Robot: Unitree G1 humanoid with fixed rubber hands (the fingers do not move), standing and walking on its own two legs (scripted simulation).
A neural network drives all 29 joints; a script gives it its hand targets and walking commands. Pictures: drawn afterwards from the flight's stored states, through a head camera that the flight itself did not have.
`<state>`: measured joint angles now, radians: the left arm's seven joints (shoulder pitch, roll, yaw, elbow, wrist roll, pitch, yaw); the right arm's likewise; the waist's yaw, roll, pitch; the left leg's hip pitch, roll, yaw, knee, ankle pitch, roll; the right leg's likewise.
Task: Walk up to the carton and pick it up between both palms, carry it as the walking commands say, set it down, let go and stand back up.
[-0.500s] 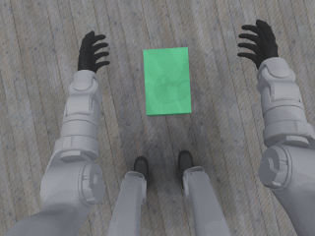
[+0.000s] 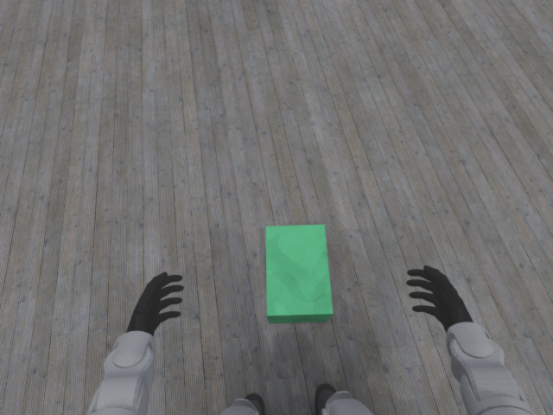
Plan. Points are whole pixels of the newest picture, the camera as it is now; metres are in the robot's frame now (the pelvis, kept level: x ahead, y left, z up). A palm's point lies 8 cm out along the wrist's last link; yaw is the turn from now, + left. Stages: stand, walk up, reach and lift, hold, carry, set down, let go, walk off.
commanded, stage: let go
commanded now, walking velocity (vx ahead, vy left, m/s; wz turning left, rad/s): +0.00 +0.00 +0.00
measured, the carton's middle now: (296, 274) +0.48 -0.04 -0.67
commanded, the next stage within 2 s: stand in 0.64 s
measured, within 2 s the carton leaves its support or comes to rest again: neither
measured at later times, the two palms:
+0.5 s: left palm (107, 389) +0.18 +0.24 -0.04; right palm (474, 377) +0.19 -0.22 -0.04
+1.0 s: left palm (70, 407) +0.16 +0.29 -0.07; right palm (516, 386) +0.17 -0.29 -0.06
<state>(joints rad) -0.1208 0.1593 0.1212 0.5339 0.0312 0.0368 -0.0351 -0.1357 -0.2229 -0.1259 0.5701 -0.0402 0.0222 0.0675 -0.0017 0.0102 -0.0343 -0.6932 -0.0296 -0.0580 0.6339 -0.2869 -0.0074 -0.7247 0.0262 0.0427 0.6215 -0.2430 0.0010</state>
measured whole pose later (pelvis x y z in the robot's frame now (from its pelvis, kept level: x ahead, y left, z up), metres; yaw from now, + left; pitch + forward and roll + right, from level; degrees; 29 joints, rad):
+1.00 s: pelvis +0.04 +0.00 +0.02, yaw +1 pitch +0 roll +0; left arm 0.18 0.34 0.04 0.75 0.04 0.02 0.02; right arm 0.19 -0.34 -0.05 0.70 -0.04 0.03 -0.02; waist 0.00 0.01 0.01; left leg -0.16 -0.02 -0.06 0.49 -0.33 0.00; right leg -0.19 0.02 0.03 0.48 -0.29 0.00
